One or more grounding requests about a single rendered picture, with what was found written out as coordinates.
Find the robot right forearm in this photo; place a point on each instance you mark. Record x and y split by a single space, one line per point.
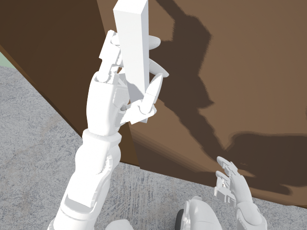
249 217

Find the right robot hand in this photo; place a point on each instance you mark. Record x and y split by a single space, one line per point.
235 189

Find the wardrobe door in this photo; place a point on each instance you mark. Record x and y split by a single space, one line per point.
237 88

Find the robot thigh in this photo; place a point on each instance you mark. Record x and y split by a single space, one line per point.
200 216
122 224

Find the robot left forearm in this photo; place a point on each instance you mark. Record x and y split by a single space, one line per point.
87 189

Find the handle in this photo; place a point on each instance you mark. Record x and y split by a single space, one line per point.
132 23

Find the left robot hand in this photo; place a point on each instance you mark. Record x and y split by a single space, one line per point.
108 91

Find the robot right thigh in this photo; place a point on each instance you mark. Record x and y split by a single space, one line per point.
200 216

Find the robot left thigh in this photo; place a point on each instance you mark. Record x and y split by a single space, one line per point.
122 224

